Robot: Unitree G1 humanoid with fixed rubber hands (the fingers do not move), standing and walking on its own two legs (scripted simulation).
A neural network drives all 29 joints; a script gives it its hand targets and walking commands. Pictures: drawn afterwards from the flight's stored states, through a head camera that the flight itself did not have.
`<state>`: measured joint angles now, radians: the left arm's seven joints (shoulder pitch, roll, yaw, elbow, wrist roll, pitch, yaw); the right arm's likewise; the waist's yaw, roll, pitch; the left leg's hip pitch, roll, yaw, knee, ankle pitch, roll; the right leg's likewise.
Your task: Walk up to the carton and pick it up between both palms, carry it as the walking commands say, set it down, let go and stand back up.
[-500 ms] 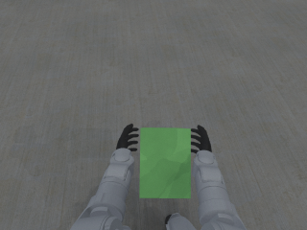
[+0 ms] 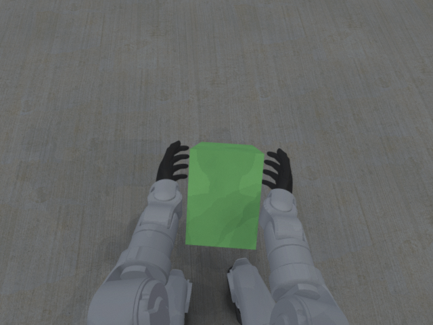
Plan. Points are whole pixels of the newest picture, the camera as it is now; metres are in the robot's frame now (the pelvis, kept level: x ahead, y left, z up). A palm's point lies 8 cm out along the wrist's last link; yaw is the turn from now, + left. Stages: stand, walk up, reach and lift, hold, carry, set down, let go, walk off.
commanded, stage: set down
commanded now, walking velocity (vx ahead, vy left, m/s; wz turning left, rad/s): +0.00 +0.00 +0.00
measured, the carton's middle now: (224, 186) +0.41 -0.03 -0.17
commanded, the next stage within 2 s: none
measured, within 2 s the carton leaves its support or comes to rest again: neither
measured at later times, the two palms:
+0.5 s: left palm (174, 179) +0.42 +0.08 -0.14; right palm (268, 193) +0.38 -0.13 -0.14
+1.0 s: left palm (179, 179) +0.45 +0.08 -0.22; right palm (262, 193) +0.41 -0.14 -0.23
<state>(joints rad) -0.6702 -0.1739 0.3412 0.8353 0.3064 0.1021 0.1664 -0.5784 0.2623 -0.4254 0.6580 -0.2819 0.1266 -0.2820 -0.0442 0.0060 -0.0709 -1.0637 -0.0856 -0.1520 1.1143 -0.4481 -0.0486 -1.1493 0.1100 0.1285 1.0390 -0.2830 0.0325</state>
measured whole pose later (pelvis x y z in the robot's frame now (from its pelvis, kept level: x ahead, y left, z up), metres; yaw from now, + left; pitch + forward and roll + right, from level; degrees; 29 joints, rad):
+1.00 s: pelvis -0.02 +0.02 -0.13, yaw +2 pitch +37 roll +1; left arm -1.01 -0.11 0.35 0.91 0.23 0.12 0.25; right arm -0.87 0.19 -0.50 0.65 -0.27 0.18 -0.25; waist -0.09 0.05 -0.06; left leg -1.70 -0.19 -0.11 1.65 -0.59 -0.06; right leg -1.79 0.14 0.17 1.58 -0.43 0.11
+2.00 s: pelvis -0.04 +0.02 -0.26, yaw +5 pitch +43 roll +1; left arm -1.36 0.02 0.30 1.00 0.19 0.18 0.26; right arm -1.17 0.09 -0.55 0.66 -0.25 0.24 -0.20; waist -0.11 0.07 0.12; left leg -2.16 -0.25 -0.08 2.03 -0.63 -0.09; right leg -2.23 0.16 0.16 1.94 -0.47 0.15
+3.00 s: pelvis -0.03 +0.02 -0.27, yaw +4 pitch +45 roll -1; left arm -1.49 0.07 0.37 1.07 0.29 0.15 0.12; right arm -1.30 0.01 -0.68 0.78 -0.31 0.17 -0.01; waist -0.13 0.05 0.18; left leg -2.23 -0.23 -0.07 2.10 -0.64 -0.06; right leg -2.28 0.08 0.10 2.01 -0.51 0.12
